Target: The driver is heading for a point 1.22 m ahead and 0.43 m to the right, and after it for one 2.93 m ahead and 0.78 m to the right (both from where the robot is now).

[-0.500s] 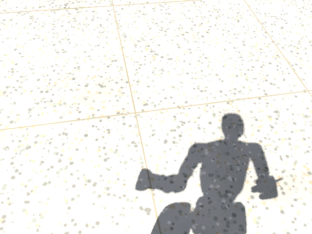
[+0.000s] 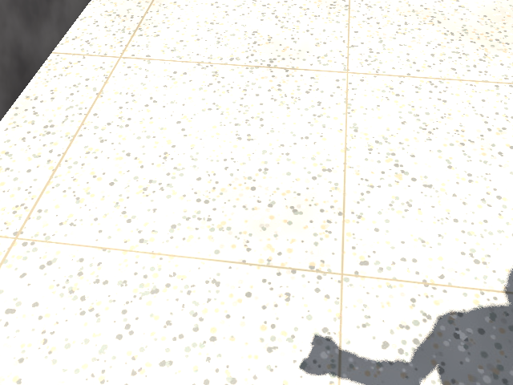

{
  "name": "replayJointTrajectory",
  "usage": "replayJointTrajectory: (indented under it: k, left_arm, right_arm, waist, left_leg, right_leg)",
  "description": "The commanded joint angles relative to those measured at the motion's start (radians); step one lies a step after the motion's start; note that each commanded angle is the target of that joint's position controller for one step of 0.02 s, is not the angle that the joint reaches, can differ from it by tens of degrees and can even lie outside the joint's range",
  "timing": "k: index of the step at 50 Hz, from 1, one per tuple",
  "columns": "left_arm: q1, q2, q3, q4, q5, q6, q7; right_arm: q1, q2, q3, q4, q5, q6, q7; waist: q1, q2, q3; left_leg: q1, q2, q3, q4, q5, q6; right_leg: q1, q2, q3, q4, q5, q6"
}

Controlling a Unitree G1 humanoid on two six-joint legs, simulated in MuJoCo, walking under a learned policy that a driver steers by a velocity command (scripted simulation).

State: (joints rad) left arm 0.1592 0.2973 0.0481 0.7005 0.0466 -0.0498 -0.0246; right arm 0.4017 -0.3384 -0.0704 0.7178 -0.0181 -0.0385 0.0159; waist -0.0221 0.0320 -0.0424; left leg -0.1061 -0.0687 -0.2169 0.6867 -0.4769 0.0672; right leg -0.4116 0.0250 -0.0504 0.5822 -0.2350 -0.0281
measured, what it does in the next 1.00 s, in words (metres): walks ahead, turning right: left foot, then right foot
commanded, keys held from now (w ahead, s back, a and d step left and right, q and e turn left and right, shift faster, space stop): w+e+shift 0.82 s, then w+shift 0.04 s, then w+q+shift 0.14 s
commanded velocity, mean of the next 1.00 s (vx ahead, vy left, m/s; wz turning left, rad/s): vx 0.97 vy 0.00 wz -0.68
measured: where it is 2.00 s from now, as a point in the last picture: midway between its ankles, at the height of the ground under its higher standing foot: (446, 99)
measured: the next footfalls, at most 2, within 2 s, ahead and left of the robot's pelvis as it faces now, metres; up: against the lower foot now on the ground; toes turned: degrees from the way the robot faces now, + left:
left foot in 0.38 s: +0.51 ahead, +0.05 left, +0.00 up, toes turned -18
right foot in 0.82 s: +0.80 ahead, -0.31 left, +0.00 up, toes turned -45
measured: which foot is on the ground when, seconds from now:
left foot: up 0.00-0.36, down 0.38-0.82, up 0.84-1.00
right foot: down 0.00-0.38, up 0.40-0.80, down 0.82-1.00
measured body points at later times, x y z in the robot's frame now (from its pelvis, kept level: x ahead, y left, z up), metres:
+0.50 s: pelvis +0.40 -0.04 +0.00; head +0.43 -0.05 +0.45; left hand +0.52 +0.23 -0.12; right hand +0.49 -0.35 -0.08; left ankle +0.47 +0.06 -0.72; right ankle +0.21 -0.09 -0.62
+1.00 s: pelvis +0.79 -0.29 +0.00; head +0.82 -0.30 +0.45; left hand +1.02 -0.13 -0.14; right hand +0.71 -0.55 -0.11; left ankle +0.91 -0.16 -0.63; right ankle +0.77 -0.28 -0.72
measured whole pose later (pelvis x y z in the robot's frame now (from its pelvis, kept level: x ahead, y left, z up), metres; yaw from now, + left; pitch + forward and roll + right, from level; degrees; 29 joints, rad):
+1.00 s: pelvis +0.79 -0.29 +0.00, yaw -45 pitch -1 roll -2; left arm 0.34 0.30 0.04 0.84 0.03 -0.04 -0.01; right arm 0.22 -0.23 0.01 0.73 -0.04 -0.06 0.01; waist -0.01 0.01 0.06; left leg -0.59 0.15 -0.06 1.31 -0.29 0.00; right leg -0.19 0.20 -0.08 0.50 -0.31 -0.19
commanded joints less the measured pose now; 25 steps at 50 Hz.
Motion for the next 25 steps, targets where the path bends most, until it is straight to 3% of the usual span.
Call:
replayJointTrajectory:
  k: [1,2,3,5,6,8,10,13,15,17,18,19,20,21,22,23,24,25]
  left_arm:
    - [0.249,0.203,0.061,0.033,-0.011,-0.009,-0.007]
    - [0.213,0.159,0.053,0.021,-0.021,-0.011,-0.014]
    - [0.233,0.141,0.047,0.032,-0.020,-0.015,-0.016]
    - [0.270,0.099,0.030,0.071,-0.028,-0.029,-0.004]
    - [0.291,0.097,0.028,0.088,-0.037,-0.034,0.001]
    - [0.324,0.107,0.032,0.104,-0.042,-0.040,0.010]
    - [0.328,0.117,0.039,0.111,-0.040,-0.039,0.015]
    - [0.359,0.141,0.050,0.138,-0.047,-0.037,0.017]
    - [0.352,0.153,0.053,0.148,-0.055,-0.037,0.018]
    - [0.330,0.193,0.062,0.151,-0.057,-0.042,0.018]
    - [0.291,0.220,0.068,0.142,-0.056,-0.045,0.013]
    - [0.257,0.186,0.062,0.122,-0.054,-0.057,0.008]
    - [0.316,0.010,0.024,0.086,-0.074,-0.060,0.016]
    - [0.306,0.064,0.021,0.056,-0.077,-0.043,0.018]
    - [0.226,0.097,0.029,0.061,-0.054,-0.025,0.017]
    - [0.182,0.091,0.027,0.066,-0.036,-0.014,0.006]
    - [0.153,0.074,0.027,0.067,-0.027,-0.003,-0.007]
    - [0.142,0.053,0.024,0.058,-0.015,0.011,-0.019]
  right_arm:
    - [-0.101,-0.048,0.015,-0.128,-0.018,-0.040,-0.006]
    - [-0.143,-0.080,0.009,-0.118,-0.032,-0.043,0.002]
    - [-0.184,-0.091,0.010,-0.118,-0.041,-0.048,0.010]
    - [-0.237,-0.055,0.028,-0.137,-0.060,-0.041,0.022]
    - [-0.252,-0.045,0.035,-0.147,-0.062,-0.035,0.027]
    - [-0.318,-0.037,0.049,-0.169,-0.060,-0.029,0.034]
    - [-0.433,-0.022,0.064,-0.206,-0.045,-0.032,0.042]
    - [-0.545,0.006,0.083,-0.241,-0.028,-0.039,0.046]
    - [-0.530,-0.008,0.077,-0.238,-0.018,-0.043,0.035]
    - [-0.360,-0.071,0.047,-0.183,-0.020,-0.045,0.008]
    - [-0.175,-0.105,0.027,-0.130,-0.018,-0.046,-0.012]
    - [0.021,-0.169,-0.003,-0.092,-0.031,-0.046,-0.039]
    - [0.115,-0.234,-0.023,-0.077,-0.073,-0.047,-0.051]
    - [0.039,-0.224,-0.025,-0.085,-0.055,-0.036,-0.045]
    - [-0.070,-0.132,-0.011,-0.090,-0.045,-0.032,-0.043]
    - [-0.100,-0.069,0.002,-0.078,-0.040,-0.035,-0.037]
    - [-0.099,-0.047,0.008,-0.059,-0.044,-0.039,-0.035]
    - [-0.085,-0.031,0.014,-0.033,-0.039,-0.047,-0.035]
  waist:
    - [0.085,-0.227,0.029]
    - [0.072,-0.107,0.039]
    - [0.074,-0.060,0.040]
    - [0.055,-0.118,0.099]
    - [0.052,-0.140,0.113]
    - [0.058,-0.121,0.136]
    - [0.076,-0.101,0.162]
    - [0.112,-0.135,0.147]
    - [0.092,-0.131,0.114]
    - [0.006,-0.110,-0.014]
    - [-0.095,-0.092,-0.108]
    - [-0.185,-0.053,-0.216]
    - [-0.147,0.194,-0.355]
    - [-0.102,0.250,-0.343]
    - [-0.076,0.147,-0.153]
    - [-0.062,0.054,-0.049]
    - [-0.045,0.031,0.007]
    - [-0.021,0.054,0.048]
  left_leg:
    - [-0.750,0.005,0.084,0.588,0.100,0.031]
    - [-0.729,0.060,0.107,0.580,0.188,0.025]
    - [-0.688,0.092,0.113,0.535,0.220,0.017]
    - [-0.658,0.123,0.125,0.440,0.245,-0.026]
    - [-0.654,0.124,0.139,0.402,0.246,-0.044]
    - [-0.679,0.124,0.174,0.319,0.255,-0.076]
    - [-0.641,0.102,0.212,0.161,0.311,-0.101]
    - [-0.469,0.053,0.260,-0.028,0.406,-0.098]
    - [-0.332,0.034,0.253,-0.100,0.458,-0.078]
    - [-0.050,-0.011,0.256,-0.130,0.372,-0.047]
    - [0.176,0.018,0.234,-0.137,0.352,-0.031]
    - [0.414,0.162,0.110,-0.125,0.152,-0.012]
    - [0.618,0.489,-0.326,-0.242,-0.282,0.045]
    - [0.508,0.546,-0.652,-0.424,-0.457,0.081]
    - [0.361,0.489,-0.501,-0.434,-0.405,0.078]
    - [0.240,0.450,-0.332,-0.428,-0.209,0.075]
    - [0.156,0.411,-0.209,-0.447,-0.047,0.062]
    - [0.090,0.383,-0.110,-0.468,0.038,0.052]
  right_leg:
    - [0.586,-0.351,0.903,-0.410,-0.622,-0.172]
    - [0.528,-0.312,0.757,-0.363,-0.518,-0.179]
    - [0.470,-0.263,0.650,-0.367,-0.425,-0.176]
    - [0.381,-0.184,0.553,-0.411,-0.290,-0.188]
    - [0.364,-0.164,0.529,-0.425,-0.232,-0.199]
    - [0.347,-0.157,0.499,-0.452,-0.113,-0.227]
    - [0.293,-0.130,0.459,-0.474,0.017,-0.229]
    - [0.248,-0.117,0.424,-0.465,0.299,-0.209]
    - [0.255,-0.135,0.417,-0.419,0.490,-0.181]
    - [0.253,-0.115,0.376,-0.196,0.814,-0.130]
    - [0.179,-0.081,0.356,0.028,0.813,-0.104]
    - [0.024,-0.022,0.327,0.299,0.602,-0.092]
    - [-0.208,0.069,0.238,0.636,-0.191,-0.088]
    - [-0.308,0.044,0.183,0.775,-0.202,-0.098]
    - [-0.361,-0.026,0.158,0.783,-0.096,-0.098]
    - [-0.353,-0.064,0.143,0.749,-0.048,-0.092]
    - [-0.333,-0.087,0.137,0.725,-0.039,-0.083]
    - [-0.323,-0.106,0.134,0.711,-0.040,-0.074]
Keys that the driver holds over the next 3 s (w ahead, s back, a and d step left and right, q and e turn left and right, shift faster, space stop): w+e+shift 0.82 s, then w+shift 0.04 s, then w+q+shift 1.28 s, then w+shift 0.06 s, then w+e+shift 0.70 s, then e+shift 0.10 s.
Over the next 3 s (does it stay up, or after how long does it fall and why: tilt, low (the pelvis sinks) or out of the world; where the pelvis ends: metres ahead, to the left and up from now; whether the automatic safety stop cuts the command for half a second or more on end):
stays up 2.61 -0.63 -0.01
